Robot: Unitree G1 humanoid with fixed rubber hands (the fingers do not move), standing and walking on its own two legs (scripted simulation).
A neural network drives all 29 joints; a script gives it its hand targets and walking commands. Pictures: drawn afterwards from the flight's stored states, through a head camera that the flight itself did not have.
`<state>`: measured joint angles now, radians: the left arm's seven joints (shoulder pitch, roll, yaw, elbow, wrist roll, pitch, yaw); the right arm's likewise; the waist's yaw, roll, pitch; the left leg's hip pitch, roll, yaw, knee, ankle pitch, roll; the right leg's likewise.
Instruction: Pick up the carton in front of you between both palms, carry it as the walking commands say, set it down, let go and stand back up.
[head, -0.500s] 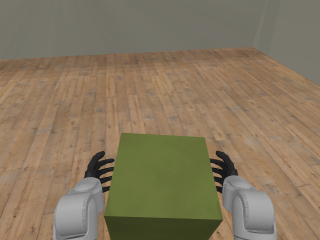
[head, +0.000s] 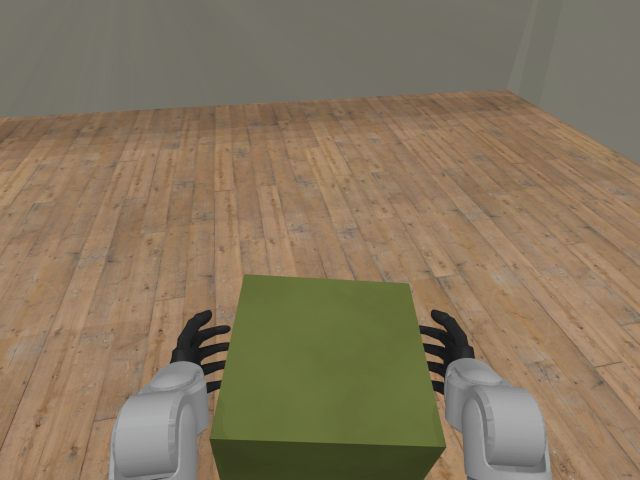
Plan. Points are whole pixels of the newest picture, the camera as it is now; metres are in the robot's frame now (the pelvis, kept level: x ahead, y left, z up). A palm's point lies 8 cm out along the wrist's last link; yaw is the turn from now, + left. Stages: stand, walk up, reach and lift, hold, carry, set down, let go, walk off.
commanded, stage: carry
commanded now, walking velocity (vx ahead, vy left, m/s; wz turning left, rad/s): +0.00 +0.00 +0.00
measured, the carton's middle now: (319, 402) +0.26 +0.00 +0.00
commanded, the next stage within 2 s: hold in 1.10 s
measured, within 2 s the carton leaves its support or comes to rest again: neither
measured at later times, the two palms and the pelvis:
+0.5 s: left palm (194, 405) +0.24 +0.15 +0.04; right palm (445, 399) +0.24 -0.15 +0.04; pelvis -0.04 +0.00 +0.00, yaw +0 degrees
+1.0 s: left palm (192, 401) +0.25 +0.16 +0.04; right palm (439, 393) +0.25 -0.14 +0.04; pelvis -0.04 +0.01 +0.00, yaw +0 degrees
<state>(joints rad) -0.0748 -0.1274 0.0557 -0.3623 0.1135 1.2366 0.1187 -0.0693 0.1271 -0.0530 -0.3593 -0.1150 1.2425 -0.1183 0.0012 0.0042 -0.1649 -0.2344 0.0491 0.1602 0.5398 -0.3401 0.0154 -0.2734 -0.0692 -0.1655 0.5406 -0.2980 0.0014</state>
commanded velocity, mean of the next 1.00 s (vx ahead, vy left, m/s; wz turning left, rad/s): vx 0.00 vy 0.00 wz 0.00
